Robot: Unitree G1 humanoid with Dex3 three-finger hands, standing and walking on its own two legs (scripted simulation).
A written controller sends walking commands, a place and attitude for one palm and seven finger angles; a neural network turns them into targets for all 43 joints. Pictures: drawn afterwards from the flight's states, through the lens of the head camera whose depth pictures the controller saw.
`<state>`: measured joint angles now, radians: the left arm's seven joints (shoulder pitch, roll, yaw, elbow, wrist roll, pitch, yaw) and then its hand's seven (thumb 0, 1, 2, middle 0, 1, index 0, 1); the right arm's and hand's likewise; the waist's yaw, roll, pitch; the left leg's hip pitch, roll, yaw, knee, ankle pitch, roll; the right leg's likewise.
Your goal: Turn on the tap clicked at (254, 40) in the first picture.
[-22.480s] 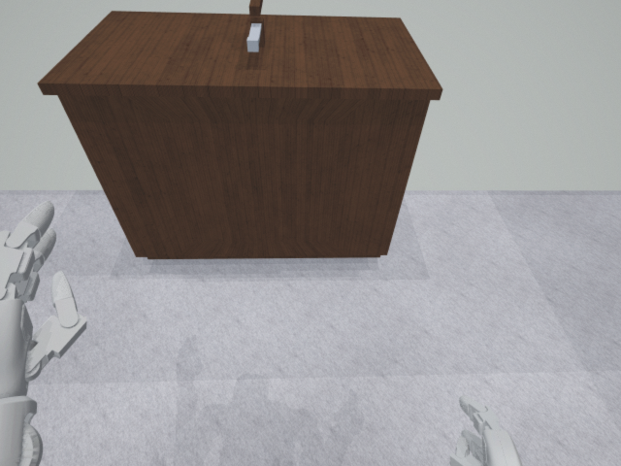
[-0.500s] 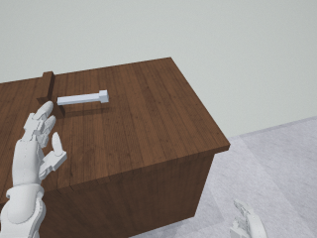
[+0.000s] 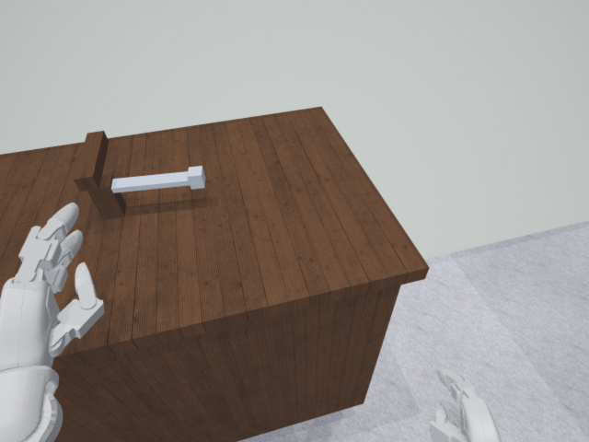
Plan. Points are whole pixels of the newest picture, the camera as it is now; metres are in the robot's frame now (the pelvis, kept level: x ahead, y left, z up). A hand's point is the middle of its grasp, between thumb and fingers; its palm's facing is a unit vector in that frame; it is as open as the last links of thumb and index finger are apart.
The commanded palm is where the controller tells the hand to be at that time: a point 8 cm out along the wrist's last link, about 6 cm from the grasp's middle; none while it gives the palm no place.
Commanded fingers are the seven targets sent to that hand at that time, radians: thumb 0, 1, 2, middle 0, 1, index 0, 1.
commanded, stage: step back with the hand held close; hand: left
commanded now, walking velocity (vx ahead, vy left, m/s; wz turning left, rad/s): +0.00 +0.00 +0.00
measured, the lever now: (196, 177) +0.50 +0.24 +0.09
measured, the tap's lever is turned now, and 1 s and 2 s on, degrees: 83 83 83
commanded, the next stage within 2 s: stop stepping back and stand still in 1.40 s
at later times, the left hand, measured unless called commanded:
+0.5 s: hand (77, 341) +0.17 +0.25 +0.14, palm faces +0.32 -0.85 -0.43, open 7.4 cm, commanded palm +0.12 +0.29 +0.17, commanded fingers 0.00 0.90 0.90 -0.20 -0.30 -0.20 -0.30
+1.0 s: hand (26, 389) +0.12 +0.27 +0.15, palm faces +0.37 -0.84 -0.39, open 7.4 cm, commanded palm +0.06 +0.31 +0.17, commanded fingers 0.00 0.90 0.90 -0.20 -0.30 -0.20 -0.30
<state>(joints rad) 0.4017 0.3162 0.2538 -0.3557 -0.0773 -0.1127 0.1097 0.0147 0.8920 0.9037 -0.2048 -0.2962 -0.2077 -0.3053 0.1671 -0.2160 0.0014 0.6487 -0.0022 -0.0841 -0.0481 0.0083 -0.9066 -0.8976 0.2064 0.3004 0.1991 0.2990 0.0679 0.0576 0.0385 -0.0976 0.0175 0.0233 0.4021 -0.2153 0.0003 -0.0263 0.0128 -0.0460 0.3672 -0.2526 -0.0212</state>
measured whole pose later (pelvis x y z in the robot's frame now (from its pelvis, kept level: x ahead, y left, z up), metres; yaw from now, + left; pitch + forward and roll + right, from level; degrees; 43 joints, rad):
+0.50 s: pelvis -0.05 +0.02 -0.01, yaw -1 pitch +0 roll -1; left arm 0.51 0.37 0.31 -0.48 -0.07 -0.14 0.12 0.01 0.89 0.90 -0.21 -0.30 -0.21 -0.31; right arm 0.17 -0.23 -0.02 0.55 0.01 0.00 -0.08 0.01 -0.91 -0.90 0.21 0.30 0.20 0.30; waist 0.02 0.04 0.06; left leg -0.32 0.02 0.05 0.51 -0.18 0.02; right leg -0.26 0.01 -0.03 0.48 -0.22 0.00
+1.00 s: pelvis -0.10 +0.03 -0.02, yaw +0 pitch -1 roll -2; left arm 0.48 0.39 0.34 -0.57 -0.05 -0.16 0.17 0.01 0.89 0.90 -0.21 -0.30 -0.21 -0.31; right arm 0.17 -0.20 -0.01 0.59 0.00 -0.04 -0.08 0.01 -0.91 -0.90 0.21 0.30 0.20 0.30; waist 0.00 0.01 0.08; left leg -0.46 0.01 0.04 0.62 -0.14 0.05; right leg -0.42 0.01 -0.01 0.72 -0.33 0.02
